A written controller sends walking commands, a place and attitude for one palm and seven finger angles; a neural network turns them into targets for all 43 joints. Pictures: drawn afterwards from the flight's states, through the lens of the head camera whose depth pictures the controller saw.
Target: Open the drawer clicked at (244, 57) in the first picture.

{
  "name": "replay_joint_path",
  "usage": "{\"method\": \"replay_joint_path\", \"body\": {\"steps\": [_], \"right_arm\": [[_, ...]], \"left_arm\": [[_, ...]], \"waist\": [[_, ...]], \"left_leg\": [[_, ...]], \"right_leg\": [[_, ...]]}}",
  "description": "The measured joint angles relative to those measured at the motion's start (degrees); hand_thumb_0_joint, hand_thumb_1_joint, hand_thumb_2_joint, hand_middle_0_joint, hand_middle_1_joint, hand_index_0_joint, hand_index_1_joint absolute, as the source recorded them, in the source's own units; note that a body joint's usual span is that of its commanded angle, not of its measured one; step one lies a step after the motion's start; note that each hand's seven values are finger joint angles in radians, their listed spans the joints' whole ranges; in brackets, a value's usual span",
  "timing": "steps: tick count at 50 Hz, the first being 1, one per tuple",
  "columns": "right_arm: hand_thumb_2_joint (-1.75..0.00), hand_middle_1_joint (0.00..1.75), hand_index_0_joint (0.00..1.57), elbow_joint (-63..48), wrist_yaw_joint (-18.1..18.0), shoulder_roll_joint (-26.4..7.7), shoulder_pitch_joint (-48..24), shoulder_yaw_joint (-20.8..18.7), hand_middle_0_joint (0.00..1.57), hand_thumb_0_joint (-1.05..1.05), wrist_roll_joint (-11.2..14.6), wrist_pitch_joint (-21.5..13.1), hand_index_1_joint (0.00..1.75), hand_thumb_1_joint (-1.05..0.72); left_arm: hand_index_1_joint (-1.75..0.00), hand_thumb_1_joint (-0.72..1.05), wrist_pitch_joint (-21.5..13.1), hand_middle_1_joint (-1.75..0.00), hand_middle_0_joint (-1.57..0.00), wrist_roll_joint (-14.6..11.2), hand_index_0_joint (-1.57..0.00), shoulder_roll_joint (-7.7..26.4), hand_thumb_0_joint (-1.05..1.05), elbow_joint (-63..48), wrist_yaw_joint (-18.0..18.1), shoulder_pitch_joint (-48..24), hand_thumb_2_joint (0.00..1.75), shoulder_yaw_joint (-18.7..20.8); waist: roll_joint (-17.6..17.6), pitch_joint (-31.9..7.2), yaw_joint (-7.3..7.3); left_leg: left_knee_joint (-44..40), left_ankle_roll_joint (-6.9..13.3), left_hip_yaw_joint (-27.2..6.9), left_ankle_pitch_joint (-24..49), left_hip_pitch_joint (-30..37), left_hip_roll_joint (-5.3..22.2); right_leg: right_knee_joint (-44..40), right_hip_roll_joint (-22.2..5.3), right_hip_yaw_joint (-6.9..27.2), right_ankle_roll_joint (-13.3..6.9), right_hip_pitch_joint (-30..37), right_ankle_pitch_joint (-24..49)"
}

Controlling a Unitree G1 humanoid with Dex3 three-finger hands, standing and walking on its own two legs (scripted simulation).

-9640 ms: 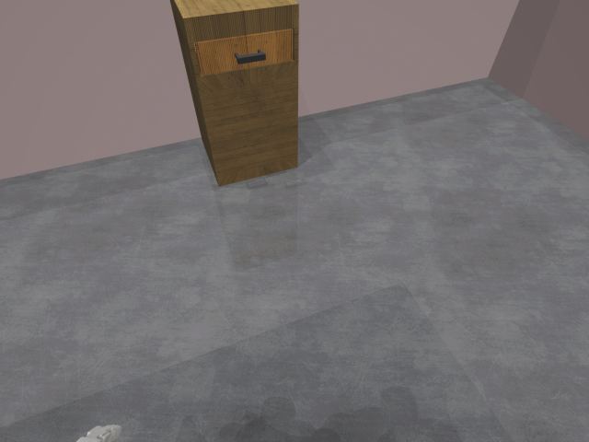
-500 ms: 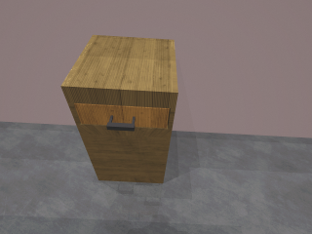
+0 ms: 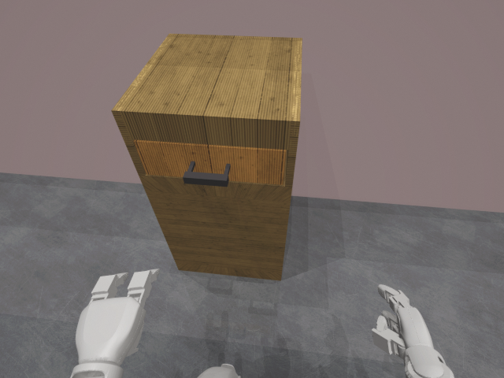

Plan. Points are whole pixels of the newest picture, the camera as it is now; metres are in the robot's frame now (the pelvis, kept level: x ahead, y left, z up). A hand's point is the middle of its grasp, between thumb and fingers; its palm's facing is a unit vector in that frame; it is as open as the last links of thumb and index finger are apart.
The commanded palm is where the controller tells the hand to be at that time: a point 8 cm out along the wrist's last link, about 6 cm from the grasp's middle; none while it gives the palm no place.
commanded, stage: raise the hand with hooked fingers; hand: left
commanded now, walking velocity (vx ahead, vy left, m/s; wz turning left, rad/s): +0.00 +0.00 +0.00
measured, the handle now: (208, 172) +0.59 +0.21 -0.08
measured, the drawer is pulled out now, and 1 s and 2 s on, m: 0.00 0.00 0.00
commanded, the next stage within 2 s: move the hooked fingers above the handle in 1.40 s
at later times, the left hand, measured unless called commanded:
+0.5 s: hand (132, 239) +0.30 +0.25 +0.05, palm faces +0.07 -0.09 -0.99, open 12.0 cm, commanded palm +0.27 +0.25 +0.11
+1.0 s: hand (129, 185) +0.36 +0.26 +0.12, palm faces +0.06 -0.09 -0.99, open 13.8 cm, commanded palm +0.33 +0.26 +0.17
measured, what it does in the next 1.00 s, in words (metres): shifts its weight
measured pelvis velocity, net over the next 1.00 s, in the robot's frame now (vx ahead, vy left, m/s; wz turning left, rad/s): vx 0.06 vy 0.01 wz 0.02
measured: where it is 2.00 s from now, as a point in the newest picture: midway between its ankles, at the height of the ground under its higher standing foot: outside the picture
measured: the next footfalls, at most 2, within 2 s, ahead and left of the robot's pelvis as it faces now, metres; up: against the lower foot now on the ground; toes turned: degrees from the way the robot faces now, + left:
none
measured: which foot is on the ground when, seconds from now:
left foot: down 0.00-1.00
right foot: down 0.00-1.00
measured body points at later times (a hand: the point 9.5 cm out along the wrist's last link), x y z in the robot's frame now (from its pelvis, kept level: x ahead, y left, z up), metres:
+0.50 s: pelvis +0.06 +0.01 +0.01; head +0.10 -0.02 +0.46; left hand +0.29 +0.25 +0.10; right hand +0.25 -0.23 -0.10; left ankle +0.07 +0.11 -0.69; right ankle +0.01 -0.09 -0.69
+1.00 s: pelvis +0.06 +0.01 +0.03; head +0.07 -0.02 +0.48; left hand +0.35 +0.26 +0.17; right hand +0.26 -0.20 -0.07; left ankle +0.07 +0.11 -0.69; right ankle +0.01 -0.09 -0.69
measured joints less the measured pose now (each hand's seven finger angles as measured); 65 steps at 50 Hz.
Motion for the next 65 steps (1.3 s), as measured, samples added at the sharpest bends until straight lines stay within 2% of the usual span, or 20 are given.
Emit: {"method": "replay_joint_path", "body": {"steps": [5, 9, 13, 17, 22, 27, 33, 40, 47, 52, 57, 61, 65], "right_arm": [[-0.9, 0.3, 0.2, 1.4, 0.0, 1.0, -1.7, 0.6, 0.2, 0.01, -1.2, -0.5, 0.3, -0.9], [-0.9, 0.3, 0.2, 2.3, 0.7, 1.8, -2.2, 1.3, 0.2, 0.01, -0.9, 0.0, 0.3, -0.9], [-0.9, 0.3, 0.21, 2.6, 1.1, 2.3, -0.8, 2.0, 0.2, 0.01, -0.3, 1.1, 0.3, -0.9], [-0.9, 0.3, 0.21, 3.1, 1.2, 2.0, 1.2, 2.0, 0.2, 0.01, -0.2, 1.7, 0.3, -0.9], [-0.9, 0.3, 0.21, 4.0, 1.4, 0.8, 3.0, 0.5, 0.2, 0.01, -0.4, 2.4, 0.3, -0.9], [-0.9, 0.3, 0.2, 4.7, 1.6, -0.5, 3.4, -1.1, 0.2, 0.01, 0.2, 3.0, 0.3, -0.9], [-0.9, 0.3, 0.2, 4.8, 1.2, -0.8, 2.7, -1.2, 0.2, 0.01, 1.2, 3.5, 0.3, -0.9], [-0.9, 0.3, 0.2, 4.4, 0.8, 0.1, 1.3, -0.2, 0.2, 0.01, 2.0, 3.8, 0.3, -0.9], [-0.9, 0.3, 0.2, 4.5, 0.5, 0.8, 1.0, 0.8, 0.2, 0.01, 2.9, 4.6, 0.3, -0.9], [-0.9, 0.3, 0.2, 4.8, 0.2, 0.7, 1.6, 1.1, 0.2, 0.01, 3.3, 4.9, 0.3, -0.9], [-0.9, 0.3, 0.2, 4.9, 0.5, 0.4, 2.8, 0.9, 0.2, 0.01, 3.5, 5.1, 0.3, -0.9], [-0.9, 0.3, 0.2, 5.0, 0.7, -0.1, 3.7, 0.5, 0.2, 0.01, 3.5, 5.0, 0.3, -0.9], [-0.9, 0.3, 0.2, 5.8, 0.5, -0.4, 4.3, -0.1, 0.2, 0.01, 3.4, 4.6, 0.3, -0.9]], "left_arm": [[-0.63, 0.38, -3.4, -0.63, -0.26, -1.3, -0.26, 4.0, 0.0, -2.1, 0.3, -2.2, 0.68, 3.9], [-0.69, 0.29, -1.9, -0.69, -0.27, -3.4, -0.27, 4.0, 0.0, -3.2, -0.9, -5.1, 0.64, 5.4], [-0.75, 0.21, 0.5, -0.75, -0.27, -4.8, -0.27, 3.1, 0.0, -5.4, -4.2, -5.4, 0.6, 4.8], [-0.81, 0.12, 0.1, -0.81, -0.28, -5.0, -0.27, 3.3, 0.0, -7.5, -6.3, -4.2, 0.56, 4.3], [-0.88, 0.0, -1.1, -0.88, -0.29, -4.7, -0.28, 4.5, 0.0, -9.3, -6.0, -4.1, 0.51, 5.2], [-0.96, -0.11, 1.2, -0.96, -0.29, -6.0, -0.29, 4.7, 0.0, -10.0, -5.9, -6.1, 0.46, 6.0], [-1.05, -0.25, 4.3, -1.05, -0.3, -7.2, -0.3, 5.2, 0.0, -9.3, -9.6, -10.4, 0.41, 4.6], [-1.14, -0.4, 4.9, -1.14, -0.31, -7.5, -0.31, 6.7, 0.0, -7.4, -13.6, -16.5, 0.34, 3.3], [-1.19, -0.47, 5.7, -1.19, -0.32, -8.7, -0.32, 8.0, 0.0, -3.8, -18.0, -23.3, 0.31, 3.0], [-1.2, -0.48, 4.6, -1.2, -0.32, -9.4, -0.32, 8.9, 0.0, -1.6, -20.9, -27.3, 0.31, 2.8], [-1.2, -0.49, 3.1, -1.2, -0.32, -10.1, -0.32, 9.2, 0.0, -1.1, -22.3, -27.5, 0.3, 3.7], [-1.2, -0.49, 1.6, -1.2, -0.32, -10.0, -0.32, 8.9, 0.0, -1.4, -22.1, -26.0, 0.3, 3.8], [-1.2, -0.49, -0.1, -1.2, -0.32, -9.4, -0.32, 8.8, 0.0, -1.7, -20.2, -25.2, 0.3, 3.5]], "waist": [[0.7, 0.1, 0.45], [1.8, -0.1, -0.13], [2.3, -0.2, -0.81], [2.1, 0.1, -1.46], [2.1, 0.3, -1.9], [2.7, 0.3, -2.2], [2.7, 0.8, -2.31], [2.8, 1.4, -2.11], [3.1, 2.1, -1.84], [3.1, 2.7, -1.89], [3.1, 3.0, -2.2], [3.1, 3.4, -2.25], [3.1, 3.8, -2.03]], "left_leg": [[3.2, -0.7, -2.2, -2.2, -2.0, 0.2], [3.6, -0.8, -2.2, -3.3, -2.0, 0.1], [0.8, -0.4, -1.1, -3.2, 0.3, 0.0], [-2.3, 0.0, -0.1, -2.9, 2.8, -0.1], [-3.9, 0.3, 0.3, -3.0, 4.1, -0.2], [-4.8, 0.6, 0.2, -3.2, 5.4, -0.6], [-7.4, 0.9, 0.2, -2.3, 8.4, -0.9], [-10.5, 0.9, -0.2, -0.8, 11.7, -1.1], [-13.2, 0.9, -0.7, 1.0, 14.3, -1.2], [-14.6, 0.9, -1.0, 2.2, 15.4, -1.3], [-15.7, 0.9, -0.8, 3.0, 15.9, -1.2], [-16.0, 1.0, -0.6, 3.4, 15.8, -1.1], [-15.7, 1.0, -0.7, 3.6, 15.3, -1.1]], "right_leg": [[1.0, 0.5, -2.2, -0.8, -0.5, -1.7], [1.0, 0.4, -2.2, -0.7, -0.3, -2.6], [-1.4, 0.2, -0.8, -0.3, 1.5, -2.3], [-4.2, 0.0, 0.4, 0.1, 3.5, -1.7], [-6.1, -0.2, 0.9, 0.3, 5.0, -1.6], [-7.4, -0.6, 0.9, 0.7, 6.5, -1.6], [-10.2, -1.0, 1.0, 1.0, 9.5, -0.7], [-13.5, -1.2, 0.8, 1.0, 13.0, 0.9], [-16.2, -1.4, 0.4, 1.1, 15.7, 2.6], [-17.6, -1.4, 0.1, 1.1, 16.9, 3.6], [-18.5, -1.4, 0.4, 1.1, 17.1, 4.4], [-18.6, -1.3, 0.5, 1.2, 16.9, 4.8], [-18.3, -1.3, 0.4, 1.2, 16.4, 4.9]]}}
